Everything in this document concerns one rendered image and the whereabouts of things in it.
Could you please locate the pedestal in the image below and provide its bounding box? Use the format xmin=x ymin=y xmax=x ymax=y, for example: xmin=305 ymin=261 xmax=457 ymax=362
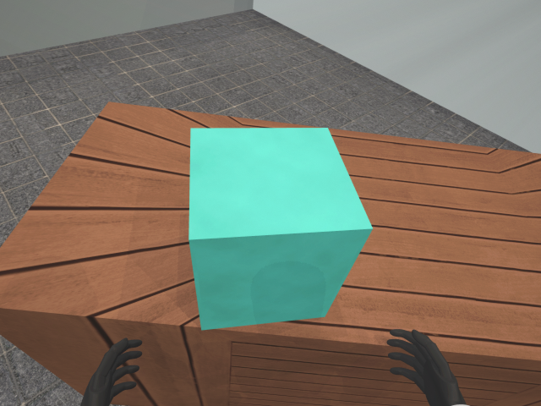
xmin=0 ymin=101 xmax=541 ymax=406

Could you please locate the right robot hand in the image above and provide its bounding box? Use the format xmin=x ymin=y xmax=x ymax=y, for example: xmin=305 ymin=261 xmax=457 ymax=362
xmin=387 ymin=329 xmax=467 ymax=406

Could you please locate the left robot hand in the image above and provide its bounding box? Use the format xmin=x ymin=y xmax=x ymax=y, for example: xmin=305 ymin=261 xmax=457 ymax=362
xmin=80 ymin=338 xmax=142 ymax=406

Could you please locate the carton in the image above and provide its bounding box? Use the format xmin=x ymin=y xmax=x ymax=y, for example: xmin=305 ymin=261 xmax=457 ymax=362
xmin=189 ymin=128 xmax=373 ymax=331

